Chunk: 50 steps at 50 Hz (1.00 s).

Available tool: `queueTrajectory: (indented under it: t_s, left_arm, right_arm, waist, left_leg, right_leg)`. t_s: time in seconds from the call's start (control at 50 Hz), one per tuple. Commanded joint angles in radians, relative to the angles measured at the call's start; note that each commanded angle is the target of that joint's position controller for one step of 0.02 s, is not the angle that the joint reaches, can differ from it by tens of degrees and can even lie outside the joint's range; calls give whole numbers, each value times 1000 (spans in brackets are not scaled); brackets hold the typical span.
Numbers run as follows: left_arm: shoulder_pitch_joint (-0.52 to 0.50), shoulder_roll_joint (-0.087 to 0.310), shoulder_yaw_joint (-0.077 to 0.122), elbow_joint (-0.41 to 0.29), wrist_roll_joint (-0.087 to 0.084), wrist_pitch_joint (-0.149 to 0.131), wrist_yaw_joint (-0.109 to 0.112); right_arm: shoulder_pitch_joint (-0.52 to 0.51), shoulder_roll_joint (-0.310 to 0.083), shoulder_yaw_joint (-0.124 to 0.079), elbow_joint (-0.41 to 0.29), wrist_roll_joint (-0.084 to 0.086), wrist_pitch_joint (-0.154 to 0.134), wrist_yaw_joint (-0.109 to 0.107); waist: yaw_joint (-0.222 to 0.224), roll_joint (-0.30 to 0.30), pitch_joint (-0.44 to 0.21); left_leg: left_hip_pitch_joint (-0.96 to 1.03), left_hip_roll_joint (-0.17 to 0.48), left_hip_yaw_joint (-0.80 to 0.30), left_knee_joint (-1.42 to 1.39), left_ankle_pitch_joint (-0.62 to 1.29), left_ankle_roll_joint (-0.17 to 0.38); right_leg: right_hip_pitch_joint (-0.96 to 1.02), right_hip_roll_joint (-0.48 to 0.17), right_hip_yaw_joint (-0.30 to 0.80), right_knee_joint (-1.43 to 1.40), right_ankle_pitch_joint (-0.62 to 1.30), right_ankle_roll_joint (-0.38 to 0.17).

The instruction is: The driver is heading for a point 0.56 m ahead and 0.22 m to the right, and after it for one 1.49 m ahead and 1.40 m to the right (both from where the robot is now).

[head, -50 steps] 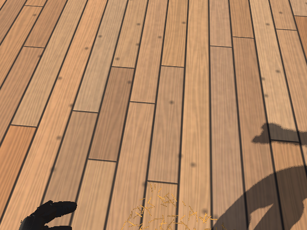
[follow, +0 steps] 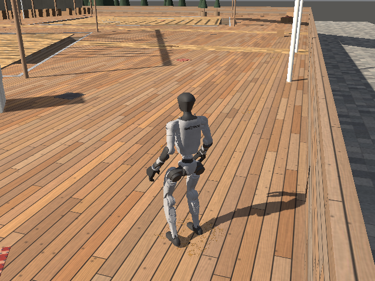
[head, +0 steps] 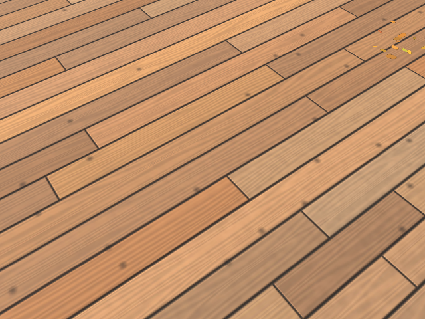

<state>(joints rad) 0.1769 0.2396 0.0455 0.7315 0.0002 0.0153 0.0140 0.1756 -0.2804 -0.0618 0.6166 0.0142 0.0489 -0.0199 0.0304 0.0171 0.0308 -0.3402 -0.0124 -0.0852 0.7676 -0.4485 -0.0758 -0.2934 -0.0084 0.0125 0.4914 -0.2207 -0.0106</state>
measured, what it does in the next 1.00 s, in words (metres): walks ahead, turning right: left foot, then right foot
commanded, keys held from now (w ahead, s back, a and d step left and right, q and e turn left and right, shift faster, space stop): w+shift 0.04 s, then w+e+shift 0.82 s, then w+shift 0.14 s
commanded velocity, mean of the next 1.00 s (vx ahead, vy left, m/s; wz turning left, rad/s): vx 0.80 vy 0.00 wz -0.65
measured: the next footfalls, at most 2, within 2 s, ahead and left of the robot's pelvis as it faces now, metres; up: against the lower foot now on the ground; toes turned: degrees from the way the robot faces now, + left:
left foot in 0.06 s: +0.00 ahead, +0.13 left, +0.00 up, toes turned -2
right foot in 0.52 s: +0.35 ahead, -0.17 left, +0.00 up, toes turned -23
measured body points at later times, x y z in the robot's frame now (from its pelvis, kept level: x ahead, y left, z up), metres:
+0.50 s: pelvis +0.20 -0.05 -0.04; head +0.24 -0.06 +0.41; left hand +0.47 +0.13 -0.12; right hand +0.10 -0.31 -0.17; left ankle -0.04 +0.13 -0.73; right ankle +0.31 -0.16 -0.73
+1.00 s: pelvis +0.61 -0.25 -0.03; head +0.64 -0.27 +0.42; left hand +0.81 +0.00 -0.15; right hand +0.64 -0.58 -0.09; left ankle +0.79 -0.25 -0.74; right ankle +0.34 -0.16 -0.69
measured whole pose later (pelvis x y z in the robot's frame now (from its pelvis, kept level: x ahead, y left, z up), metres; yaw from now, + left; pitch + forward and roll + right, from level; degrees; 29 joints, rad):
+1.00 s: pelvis +0.61 -0.25 -0.03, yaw -43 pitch +3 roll +1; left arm 0.44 0.37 0.09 0.84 0.01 -0.06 0.00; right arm 0.03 -0.28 0.01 0.61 -0.05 -0.08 0.00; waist 0.08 -0.03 0.04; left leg -0.56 0.00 0.01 0.62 -0.10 0.00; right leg 0.03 0.14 0.24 0.79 -0.44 -0.13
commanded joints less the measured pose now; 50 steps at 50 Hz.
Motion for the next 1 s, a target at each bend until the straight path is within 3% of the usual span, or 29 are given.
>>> queueTrajectory:
  t_s: [0.02,0.06,0.08,0.1,0.12,0.14,0.18,0.2,0.28,0.38,0.42,0.46,0.48,0.5,0.52,0.54,0.56,0.58,0.62,0.64,0.68,0.76,0.84,0.9,0.92,0.94,0.96,0.98,1.0]
  left_arm:
    - [39,235,62,-50,-34,2,3]
    - [22,189,45,-53,-33,-11,-3]
    - [-62,105,19,-88,-27,-29,-12]
    - [-166,60,7,-163,-54,-63,-17]
    - [-211,122,27,-172,-67,-87,-14]
    - [-156,127,34,-159,-71,-96,-21]
    - [-62,137,43,-112,-45,-96,-30]
    - [-73,152,52,-89,77,-52,-65]
    - [-94,124,49,-102,35,0,-110]
    - [-233,108,25,-152,42,-1,-133]
    - [-266,86,10,-176,40,1,-133]
    - [-200,95,9,-172,30,3,-111]
    - [-90,125,21,-150,23,-1,-98]
    - [94,168,41,-104,17,-12,-88]
    - [316,233,74,-33,30,-22,-73]
    - [281,361,108,-21,36,-13,-55]
    - [284,393,118,-51,14,-10,-57]
    - [278,374,114,-29,16,-7,-50]
    - [228,299,95,-12,19,-25,-29]
    - [170,262,80,-21,15,-33,-24]
    - [146,216,61,-34,5,-54,-25]
    - [191,221,59,-30,5,-79,-27]
    - [254,254,73,-6,-8,-85,-26]
    - [235,275,77,8,-13,-92,-11]
    - [234,298,79,17,-7,-95,-9]
    - [216,325,81,23,11,-96,-11]
    - [164,307,76,22,26,-99,-14]
    - [160,175,41,7,39,-111,-12]
    - [354,62,7,-40,-27,-114,-31]
  right_arm:
    - [34,-86,-20,-44,12,-23,10]
    - [119,-89,-22,-5,7,-45,13]
    - [260,-129,-34,30,-5,-61,5]
    - [330,-239,-69,59,-27,-81,16]
    - [318,-190,-58,58,-41,-118,13]
    - [255,-141,-43,52,-36,-143,7]
    - [184,-94,-31,40,-14,-161,5]
    - [193,-117,-21,54,-65,-147,8]
    - [206,-92,-15,84,-58,-154,19]
    - [263,-117,-20,142,-56,-159,5]
    - [284,-129,-19,172,-58,-153,0]
    - [284,-165,-21,189,-60,-144,-5]
    - [282,-198,-27,194,-66,-128,-7]
    - [262,-234,-37,185,-65,-114,-7]
    - [224,-240,-36,164,-60,-117,-5]
    - [247,-80,5,94,-47,-132,23]
    - [129,-100,9,34,-50,-161,33]
    - [-16,-129,6,-12,-55,-176,35]
    - [28,-99,25,3,-59,-185,30]
    - [66,-91,29,10,-76,-166,30]
    - [86,-91,31,11,-91,-123,35]
    - [-149,-70,51,-77,-76,-104,49]
    - [-260,-67,62,-102,-53,-117,60]
    - [-207,-101,52,-85,-52,-125,50]
    - [-114,-135,36,-55,-52,-126,40]
    - [47,-182,12,-13,-44,-126,24]
    - [263,-210,-7,41,-40,-124,1]
    - [454,-272,-27,76,-65,-128,-23]
    - [344,-357,-45,81,-87,-132,-6]
  waist:
    - [-1,-241,-120]
    - [-62,-185,-42]
    - [-137,-27,-33]
    - [-174,238,12]
    - [-180,143,87]
    - [-121,142,102]
    - [-77,124,45]
    - [-78,86,37]
    - [-68,109,95]
    - [-107,75,149]
    - [-109,70,160]
    - [-56,100,73]
    - [8,123,-11]
    - [96,140,-119]
    - [205,80,-224]
    - [96,-212,-247]
    - [118,-159,-354]
    - [130,-71,-223]
    - [25,32,-61]
    - [-30,27,-22]
    - [-66,-5,7]
    - [-16,-24,112]
    - [51,-75,57]
    - [19,-69,-10]
    - [-22,-75,-79]
    - [-112,-78,-173]
    - [-240,-66,-250]
    - [-284,93,-347]
    - [-84,506,-445]
  left_leg:
    - [142,-50,147,-271,93,48]
    - [352,-5,92,-367,66,143]
    - [532,174,-131,-462,-63,204]
    - [532,386,-495,-591,-392,316]
    - [475,427,-563,-633,-399,355]
    - [494,400,-470,-615,-305,318]
    - [512,338,-278,-614,-117,243]
    - [372,274,-152,-678,-56,206]
    - [275,240,65,-716,114,183]
    - [377,266,219,-747,232,169]
    - [444,276,284,-701,480,162]
    - [498,282,345,-508,1164,148]
    - [519,295,352,-324,1432,146]
    - [451,308,344,-79,1521,153]
    - [227,278,338,241,1312,130]
    - [-272,97,307,624,299,67]
    - [-429,-19,82,796,26,68]
    - [-529,41,-2,798,123,84]
    - [-433,128,12,625,175,87]
    - [-364,144,11,575,162,73]
    - [-317,162,19,496,119,41]
    - [-320,145,92,175,316,-2]
    - [-214,64,100,-106,540,20]
    - [-51,22,92,-237,537,63]
    - [56,-15,100,-225,462,78]
    - [206,-30,112,-196,354,96]
    - [420,14,112,-199,298,109]
    - [630,210,-128,-191,-90,120]
    - [749,442,-829,-499,-288,244]
  right_leg:
    - [49,-185,237,-207,-363,-179]
    - [-207,-153,244,-180,-485,-120]
    - [-443,-74,166,74,-415,-57]
    - [-697,33,-13,339,-302,-19]
    - [-766,-17,133,504,-252,-37]
    - [-821,-20,180,570,-151,-52]
    - [-793,-42,176,614,-27,-37]
    - [-644,-16,84,642,-3,-13]
    - [-612,-39,32,676,125,16]
    - [-581,-75,-88,424,149,-44]
    - [-535,-58,-153,328,79,-101]
    - [-352,36,-240,283,-31,-168]
    - [-228,94,-258,293,-112,-195]
    - [-6,144,-247,283,-170,-221]
    - [339,143,-134,172,-149,-249]
    - [641,-126,386,26,-496,-351]
    - [682,-245,841,-183,-583,-403]
    - [615,-226,766,-227,-457,-357]
    - [319,-171,558,-241,-232,-306]
    - [190,-115,464,-253,-180,-293]
    - [54,-65,400,-284,-146,-316]
    - [-83,0,340,-367,-14,-297]
    - [57,-12,355,-320,343,-244]
    - [193,-40,347,-235,615,-193]
    - [253,-49,344,-135,813,-170]
    - [273,-56,331,55,929,-152]
    - [177,-21,290,314,859,-138]
    - [-11,45,227,709,380,-133]
    - [-300,189,161,943,-228,-89]
Over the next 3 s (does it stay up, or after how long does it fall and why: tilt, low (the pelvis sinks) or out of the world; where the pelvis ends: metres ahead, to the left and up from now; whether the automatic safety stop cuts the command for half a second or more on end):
stays up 1.78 -1.82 0.00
